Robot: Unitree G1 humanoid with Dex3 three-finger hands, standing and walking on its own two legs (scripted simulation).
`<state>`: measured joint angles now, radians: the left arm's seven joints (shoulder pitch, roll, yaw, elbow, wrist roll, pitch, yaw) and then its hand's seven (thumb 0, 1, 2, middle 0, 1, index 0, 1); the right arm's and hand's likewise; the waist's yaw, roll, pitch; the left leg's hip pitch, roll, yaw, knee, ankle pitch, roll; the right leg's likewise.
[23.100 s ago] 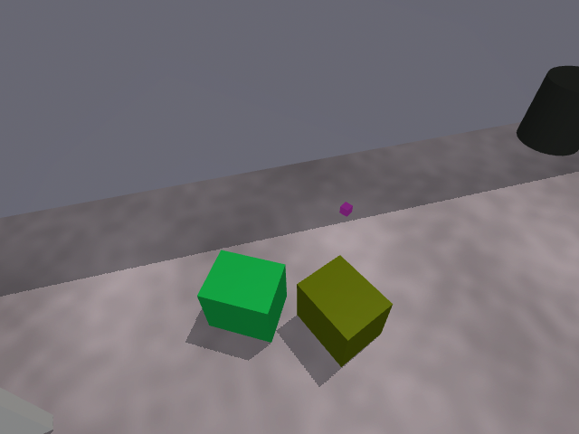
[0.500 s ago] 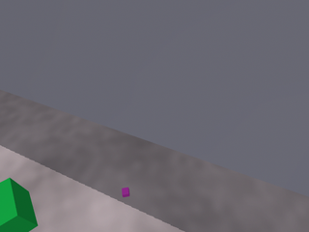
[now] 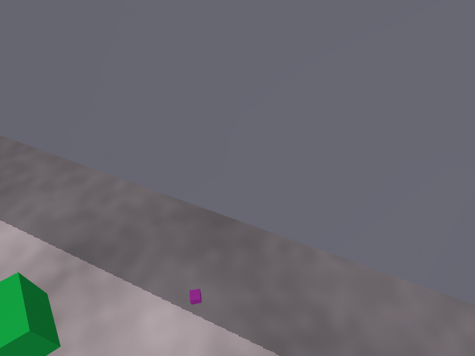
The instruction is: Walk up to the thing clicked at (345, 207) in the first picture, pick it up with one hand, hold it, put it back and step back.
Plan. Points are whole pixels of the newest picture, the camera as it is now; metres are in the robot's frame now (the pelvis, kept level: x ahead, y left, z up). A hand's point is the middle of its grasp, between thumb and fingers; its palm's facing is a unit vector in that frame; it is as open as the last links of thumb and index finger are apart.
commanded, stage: stand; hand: left
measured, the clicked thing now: (195, 296) +0.50 +0.22 -0.76
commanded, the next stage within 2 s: none
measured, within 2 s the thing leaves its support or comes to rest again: neither
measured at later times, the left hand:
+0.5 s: hand out of the picture +0.09 +0.25 -0.16, palm faces -0.03 -0.94 -0.34, open 7.3 cm
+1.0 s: hand out of the picture +0.09 +0.24 -0.15, palm faces -0.03 -0.94 -0.34, open 7.3 cm
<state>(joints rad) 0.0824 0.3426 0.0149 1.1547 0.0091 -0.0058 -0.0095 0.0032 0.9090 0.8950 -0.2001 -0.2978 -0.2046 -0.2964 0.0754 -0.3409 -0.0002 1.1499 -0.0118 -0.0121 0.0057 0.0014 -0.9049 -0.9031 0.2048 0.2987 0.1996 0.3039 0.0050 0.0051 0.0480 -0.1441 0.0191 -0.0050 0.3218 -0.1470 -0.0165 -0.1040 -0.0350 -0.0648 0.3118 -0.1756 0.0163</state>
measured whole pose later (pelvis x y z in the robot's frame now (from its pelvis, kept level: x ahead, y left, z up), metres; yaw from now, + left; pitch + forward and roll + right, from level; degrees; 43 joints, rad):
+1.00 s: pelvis +0.01 -0.01 +0.00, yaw -1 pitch -2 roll +0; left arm 0.11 0.35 0.00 1.13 0.01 -0.01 -0.01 0.00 0.91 0.89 -0.20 -0.30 -0.21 -0.30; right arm 0.10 -0.35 0.00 1.14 -0.01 -0.01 0.00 0.00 -0.90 -0.90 0.20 0.30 0.20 0.30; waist 0.00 0.01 0.04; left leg -0.11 0.04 0.01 0.30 -0.16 -0.03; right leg -0.08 -0.02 -0.05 0.31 -0.19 0.00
